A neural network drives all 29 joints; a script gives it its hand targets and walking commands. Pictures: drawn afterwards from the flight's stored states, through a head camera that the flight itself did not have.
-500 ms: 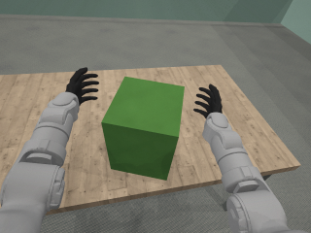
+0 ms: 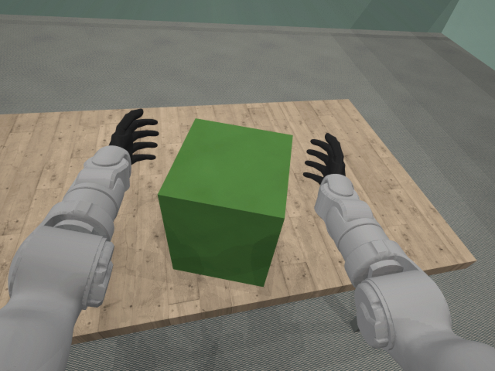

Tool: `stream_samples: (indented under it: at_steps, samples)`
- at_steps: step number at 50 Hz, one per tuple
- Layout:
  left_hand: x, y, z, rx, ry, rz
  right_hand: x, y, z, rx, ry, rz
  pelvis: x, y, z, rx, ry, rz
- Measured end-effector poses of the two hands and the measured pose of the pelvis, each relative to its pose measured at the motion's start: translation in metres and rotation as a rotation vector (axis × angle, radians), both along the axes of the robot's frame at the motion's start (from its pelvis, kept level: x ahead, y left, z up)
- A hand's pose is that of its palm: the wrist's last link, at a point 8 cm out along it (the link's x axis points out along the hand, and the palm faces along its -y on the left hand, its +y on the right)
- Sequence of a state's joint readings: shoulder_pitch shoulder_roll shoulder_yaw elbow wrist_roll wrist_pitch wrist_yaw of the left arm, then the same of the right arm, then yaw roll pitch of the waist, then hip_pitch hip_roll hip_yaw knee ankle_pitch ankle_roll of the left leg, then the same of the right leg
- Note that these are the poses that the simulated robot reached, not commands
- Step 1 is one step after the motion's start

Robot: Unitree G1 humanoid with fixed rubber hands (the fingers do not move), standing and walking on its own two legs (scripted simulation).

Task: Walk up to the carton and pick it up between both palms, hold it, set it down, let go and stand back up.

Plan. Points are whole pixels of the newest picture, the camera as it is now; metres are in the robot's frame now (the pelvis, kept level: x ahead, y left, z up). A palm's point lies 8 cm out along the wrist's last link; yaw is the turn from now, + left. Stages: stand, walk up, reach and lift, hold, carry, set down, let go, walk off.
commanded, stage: reach and lift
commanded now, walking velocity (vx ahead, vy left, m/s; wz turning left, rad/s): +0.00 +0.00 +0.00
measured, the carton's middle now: (230, 205) +0.45 -0.05 -0.01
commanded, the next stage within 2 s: none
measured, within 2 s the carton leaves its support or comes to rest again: neither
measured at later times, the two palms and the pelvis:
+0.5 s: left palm (136, 192) +0.46 +0.13 +0.04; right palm (315, 212) +0.38 -0.20 +0.03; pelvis -0.01 +0.00 -0.02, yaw +0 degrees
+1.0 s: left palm (152, 194) +0.46 +0.10 +0.03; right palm (306, 213) +0.38 -0.18 +0.03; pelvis -0.02 +0.00 -0.03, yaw -1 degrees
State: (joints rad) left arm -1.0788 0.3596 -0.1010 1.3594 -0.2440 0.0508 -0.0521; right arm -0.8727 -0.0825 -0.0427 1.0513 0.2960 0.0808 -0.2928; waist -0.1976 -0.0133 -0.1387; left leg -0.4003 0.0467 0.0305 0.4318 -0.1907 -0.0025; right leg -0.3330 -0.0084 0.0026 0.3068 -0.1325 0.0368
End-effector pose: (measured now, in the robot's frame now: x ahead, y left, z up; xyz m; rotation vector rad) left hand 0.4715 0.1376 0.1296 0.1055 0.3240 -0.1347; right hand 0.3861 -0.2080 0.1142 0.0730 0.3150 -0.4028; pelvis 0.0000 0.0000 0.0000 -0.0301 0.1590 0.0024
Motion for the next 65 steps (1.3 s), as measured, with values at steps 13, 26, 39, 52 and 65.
stream_samples:
  at_steps: [13,26,39,52,65]
  samples:
    - [-0.015,-0.002,-0.065,-0.030,0.036,0.026,-0.014,0.006,-0.055,-0.012,0.030,0.000,-0.009,-0.001,-0.010,-0.002,0.112,0.001]
    - [-0.011,-0.008,-0.089,-0.020,0.013,0.009,-0.011,0.014,-0.081,-0.018,0.028,-0.004,-0.014,0.004,-0.025,-0.017,0.209,0.002]
    - [-0.014,-0.023,-0.098,-0.023,0.007,-0.017,-0.006,0.027,-0.087,-0.012,0.001,-0.005,-0.017,0.005,-0.029,-0.022,0.233,-0.002]
    - [-0.015,-0.034,-0.094,-0.019,-0.004,-0.049,-0.008,0.029,-0.086,-0.015,-0.002,-0.046,-0.020,0.003,-0.026,-0.018,0.220,-0.004]
    - [-0.016,-0.036,-0.095,-0.045,-0.021,-0.068,-0.016,0.031,-0.089,-0.060,-0.070,-0.049,-0.009,0.004,-0.011,-0.005,0.149,0.000]
